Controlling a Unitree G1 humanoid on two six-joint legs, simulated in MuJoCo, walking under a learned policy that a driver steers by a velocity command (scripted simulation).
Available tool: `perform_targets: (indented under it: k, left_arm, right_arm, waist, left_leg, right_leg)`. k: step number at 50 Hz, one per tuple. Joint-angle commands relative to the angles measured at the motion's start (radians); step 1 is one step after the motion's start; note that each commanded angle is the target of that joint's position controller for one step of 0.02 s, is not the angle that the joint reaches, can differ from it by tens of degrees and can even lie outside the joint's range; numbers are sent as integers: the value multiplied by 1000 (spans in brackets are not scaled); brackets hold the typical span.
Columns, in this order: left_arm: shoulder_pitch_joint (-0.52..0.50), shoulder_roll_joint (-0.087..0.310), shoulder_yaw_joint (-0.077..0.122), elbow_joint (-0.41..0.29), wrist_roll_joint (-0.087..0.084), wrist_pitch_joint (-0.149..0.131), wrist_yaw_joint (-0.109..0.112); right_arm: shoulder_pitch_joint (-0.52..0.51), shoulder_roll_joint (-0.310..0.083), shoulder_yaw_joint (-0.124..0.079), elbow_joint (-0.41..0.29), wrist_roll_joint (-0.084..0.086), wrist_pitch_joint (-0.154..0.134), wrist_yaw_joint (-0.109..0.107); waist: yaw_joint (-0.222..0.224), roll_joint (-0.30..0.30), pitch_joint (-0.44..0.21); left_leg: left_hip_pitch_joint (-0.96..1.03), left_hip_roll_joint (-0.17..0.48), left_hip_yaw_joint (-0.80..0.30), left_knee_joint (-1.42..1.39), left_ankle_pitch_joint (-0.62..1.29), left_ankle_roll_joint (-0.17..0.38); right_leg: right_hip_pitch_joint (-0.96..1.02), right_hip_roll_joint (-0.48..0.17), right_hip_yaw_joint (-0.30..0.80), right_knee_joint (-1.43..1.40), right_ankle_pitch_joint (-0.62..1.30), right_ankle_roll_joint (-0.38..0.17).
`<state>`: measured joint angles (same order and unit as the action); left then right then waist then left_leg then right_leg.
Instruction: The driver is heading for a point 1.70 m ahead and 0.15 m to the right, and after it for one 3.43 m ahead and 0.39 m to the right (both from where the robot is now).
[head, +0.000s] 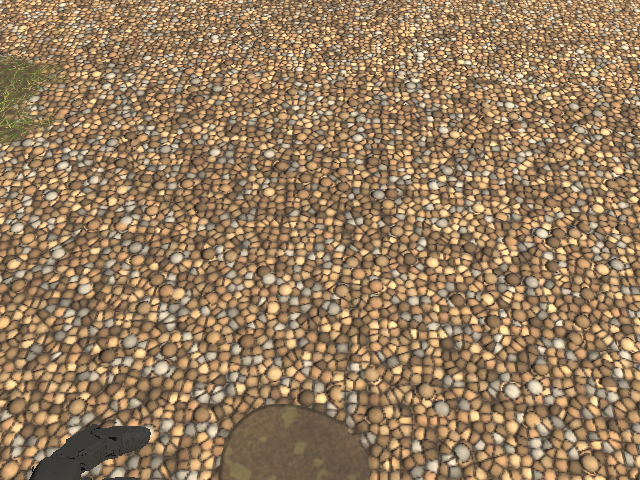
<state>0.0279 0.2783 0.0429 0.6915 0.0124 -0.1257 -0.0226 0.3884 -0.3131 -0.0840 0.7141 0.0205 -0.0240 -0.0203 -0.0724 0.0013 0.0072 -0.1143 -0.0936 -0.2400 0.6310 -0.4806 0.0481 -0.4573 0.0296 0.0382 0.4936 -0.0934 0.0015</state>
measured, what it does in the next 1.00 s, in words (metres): walks ahead: left foot, then right foot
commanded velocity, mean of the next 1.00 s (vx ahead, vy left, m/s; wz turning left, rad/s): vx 0.10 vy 0.00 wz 0.16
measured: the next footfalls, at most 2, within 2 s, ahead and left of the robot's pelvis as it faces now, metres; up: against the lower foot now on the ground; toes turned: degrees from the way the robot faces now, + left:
left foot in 0.44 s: +0.21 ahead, +0.15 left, +0.00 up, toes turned +18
right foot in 0.86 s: +0.21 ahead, -0.09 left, +0.00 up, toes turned +6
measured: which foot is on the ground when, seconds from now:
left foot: down 0.00-0.00, up 0.02-0.42, down 0.44-0.86, up 0.88-1.00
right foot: down 0.00-0.46, up 0.48-0.84, down 0.86-1.00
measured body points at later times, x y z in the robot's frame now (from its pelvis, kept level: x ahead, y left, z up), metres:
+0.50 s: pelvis +0.14 +0.02 +0.01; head +0.18 +0.05 +0.45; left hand +0.17 +0.33 -0.12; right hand +0.41 -0.18 -0.06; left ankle +0.18 +0.13 -0.72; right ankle +0.11 -0.13 -0.69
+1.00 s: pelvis +0.17 -0.01 +0.02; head +0.21 -0.04 +0.46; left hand +0.22 +0.29 -0.08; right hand +0.38 -0.27 -0.09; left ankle +0.14 +0.13 -0.64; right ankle +0.17 -0.10 -0.72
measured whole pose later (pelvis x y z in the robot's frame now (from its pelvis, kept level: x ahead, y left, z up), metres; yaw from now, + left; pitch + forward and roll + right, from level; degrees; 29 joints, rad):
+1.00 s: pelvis +0.17 -0.01 +0.02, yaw +5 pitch +1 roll +2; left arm 0.24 0.29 0.06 0.81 0.00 0.01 0.01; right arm 0.07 -0.30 -0.10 0.73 0.00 0.04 -0.06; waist 0.04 0.03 0.05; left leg -0.50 -0.02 -0.02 1.08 -0.47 -0.05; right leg -0.26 0.01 0.01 0.53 -0.28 -0.05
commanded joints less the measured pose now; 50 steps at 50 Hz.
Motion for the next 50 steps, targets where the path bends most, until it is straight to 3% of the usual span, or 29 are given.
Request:
perform_targets:
  k: [1, 2, 3, 4, 6, 9, 14, 20, 21, 22, 23, 24, 25, 26, 27, 28, 30, 32, 35, 38, 40, 42, 43, 44, 45, 46, 48, 49, 50]
  left_arm:
    - [306, 251, 85, 1, 4, 4, 6]
    - [247, 163, 61, -25, -5, 13, 11]
    - [191, 122, 46, -39, -1, 25, 15]
    - [145, 98, 36, -37, 1, 34, 15]
    - [106, 96, 34, -18, 6, 37, 16]
    - [94, 146, 52, 12, 4, 41, 26]
    - [65, 175, 59, 35, -15, 75, 41]
    - [90, 220, 74, 61, -49, 98, 29]
    - [82, 214, 74, 62, -58, 101, 30]
    - [133, 187, 65, 82, -55, 100, 27]
    - [152, 135, 42, 62, -12, 94, 21]
    - [179, 86, 12, 36, 15, 93, 13]
    - [130, 153, 34, 68, -7, 104, 8]
    - [114, 143, 32, 68, -35, 115, 7]
    - [123, 116, 26, 87, -35, 123, 15]
    - [128, 120, 27, 101, -23, 133, 24]
    - [185, 112, 24, 130, -21, 149, 30]
    - [171, 112, 21, 126, -24, 153, 35]
    - [135, 140, 29, 98, -29, 160, 38]
    - [134, 126, 33, 85, -29, 167, 35]
    - [162, 108, 33, 88, -27, 169, 26]
    - [224, 103, 37, 104, -20, 166, 15]
    - [235, 153, 50, 98, -10, 163, 16]
    - [220, 270, 76, 73, -12, 158, 34]
    - [253, 279, 73, 62, 26, 140, 25]
    - [233, 260, 69, 56, 34, 118, 22]
    - [147, 211, 63, 39, -11, 106, 33]
    - [132, 188, 55, 34, -26, 109, 41]
    - [144, 176, 51, 32, -29, 114, 47]
  right_arm:
    - [106, -53, 10, -116, 7, -20, -5]
    - [42, -140, -15, -101, 11, -11, -8]
    - [-42, -164, -24, -116, 2, 3, -10]
    - [-78, -160, -29, -127, -8, 15, -11]
    - [-57, -110, -26, -130, -2, 38, -8]
    - [-91, -54, -9, -158, -1, 52, -7]
    - [-172, -49, -4, -184, -6, 51, 20]
    - [-242, -80, -24, -234, -5, 63, 52]
    - [-209, -87, -31, -227, -7, 62, 52]
    - [-152, -121, -46, -212, -15, 57, 40]
    - [-85, -222, -69, -219, -28, 54, 16]
    - [-128, -251, -56, -246, -49, 48, 11]
    - [-120, -123, -20, -232, -45, 35, 18]
    - [-160, -79, 2, -211, -45, 22, 24]
    - [-213, -58, 9, -193, -37, 17, 26]
    - [-261, -50, 15, -183, -35, 14, 24]
    - [-312, -54, 15, -158, -57, 10, 17]
    - [-316, -70, 8, -136, -60, 9, 10]
    - [-300, -115, -10, -107, -47, 23, -7]
    - [-311, -109, -14, -87, -37, 35, -19]
    - [-334, -105, -17, -77, -28, 41, -24]
    - [-354, -97, -21, -63, -5, 49, -30]
    - [-307, -73, -21, -45, -2, 52, -31]
    - [-305, -20, -9, -74, -41, 50, -30]
    - [-434, -37, -11, -110, -36, 46, -37]
    - [-426, -61, -22, -100, -22, 45, -37]
    - [-379, -75, -34, -60, -24, 48, -41]
    - [-372, -83, -38, -54, -29, 48, -45]
    - [-364, -68, -36, -50, -26, 45, -43]
  waist:
    - [108, -324, -358]
    - [122, -182, -235]
    - [122, -97, -148]
    - [100, -62, -87]
    - [57, -112, -43]
    - [58, -136, -48]
    - [80, -106, -88]
    - [90, -111, -54]
    - [64, -101, -65]
    - [45, -41, -105]
    - [32, 160, -195]
    - [64, 309, -288]
    - [8, 123, -321]
    - [35, 108, -249]
    - [62, 81, -203]
    - [78, 99, -163]
    - [116, 138, -132]
    - [95, 144, -117]
    - [65, 144, -96]
    - [64, 138, -73]
    - [85, 130, -75]
    - [123, 108, -74]
    - [110, -8, -54]
    - [61, -285, -25]
    - [153, -296, -31]
    - [134, -192, -37]
    - [89, -103, -34]
    - [81, -99, -47]
    - [79, -104, -68]
  left_leg:
    - [-599, -1, 50, 620, -174, -53]
    - [-640, 55, 28, 707, -109, -71]
    - [-621, 87, 75, 711, -48, -83]
    - [-588, 114, 98, 675, -14, -92]
    - [-491, 153, 137, 589, 29, -95]
    - [-493, 159, 178, 454, 111, -111]
    - [-398, 166, 220, 209, 325, -94]
    - [-320, 130, 280, -31, 268, -27]
    - [-247, 106, 298, -125, 323, -4]
    - [-85, 86, 269, -223, 470, 34]
    - [160, 292, 12, -210, 931, 115]
    - [274, 533, -269, -197, 1103, 341]
    - [196, 497, -177, -214, 1022, 327]
    - [134, 428, -63, -217, 931, 264]
    - [83, 371, 2, -236, 810, 204]
    - [-1, 345, 54, -258, 763, 177]
    - [-130, 303, 147, -287, 742, 168]
    - [-123, 310, 162, -291, 665, 176]
    - [-91, 371, 114, -296, 556, 202]
    - [-77, 403, 105, -291, 513, 198]
    - [-75, 401, 134, -254, 543, 177]
    - [-100, 360, 196, -165, 498, 111]
    - [-169, 287, 272, -25, 356, 24]
    - [-403, 125, 382, 219, 40, -92]
    - [-507, 40, 249, 421, -217, -104]
    - [-530, 68, 181, 527, -176, -95]
    - [-562, 97, 159, 523, -24, -95]
    - [-549, 103, 153, 512, 25, -104]
    - [-522, 91, 160, 515, 60, -115]
  right_leg:
    - [819, -489, 736, -115, 78, -298]
    - [702, -454, 608, -123, 88, -263]
    - [568, -412, 427, -117, 206, -230]
    - [447, -362, 301, -125, 335, -215]
    - [295, -293, 148, -168, 409, -195]
    - [291, -303, 55, -218, 502, -231]
    - [332, -301, -82, -223, 435, -213]
    - [410, -335, -116, -99, 376, -161]
    - [399, -313, -145, -21, 393, -133]
    - [333, -255, -176, 120, 368, -87]
    - [123, -175, -219, 371, 51, -12]
    - [-118, -56, -146, 623, -611, 48]
    - [-100, -101, -12, 691, -593, 57]
    - [-94, -123, 3, 660, -554, 50]
    - [-83, -141, 5, 580, -512, 54]
    - [-27, -144, 0, 523, -447, 71]
    - [118, -116, -28, 437, -359, 98]
    - [141, -105, -43, 352, -319, 100]
    - [101, -98, -58, 344, -330, 81]
    - [81, -100, -72, 336, -351, 54]
    - [121, -88, -98, 259, -316, 30]
    - [210, -59, -118, 58, -163, -17]
    - [261, -113, 12, -79, 24, -68]
    - [345, -338, 352, -130, 337, -197]
    - [317, -435, 502, -202, 395, -354]
    - [330, -398, 437, -192, 350, -343]
    - [370, -301, 310, -151, 306, -241]
    - [383, -282, 287, -146, 330, -223]
    - [388, -263, 273, -139, 368, -221]
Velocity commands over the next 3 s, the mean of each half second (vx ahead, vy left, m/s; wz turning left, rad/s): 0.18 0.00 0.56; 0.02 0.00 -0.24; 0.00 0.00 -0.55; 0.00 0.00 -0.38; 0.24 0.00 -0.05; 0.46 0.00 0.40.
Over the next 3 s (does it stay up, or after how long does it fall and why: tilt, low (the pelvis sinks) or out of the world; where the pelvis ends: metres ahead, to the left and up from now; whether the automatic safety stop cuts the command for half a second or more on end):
stays up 0.45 -0.20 0.01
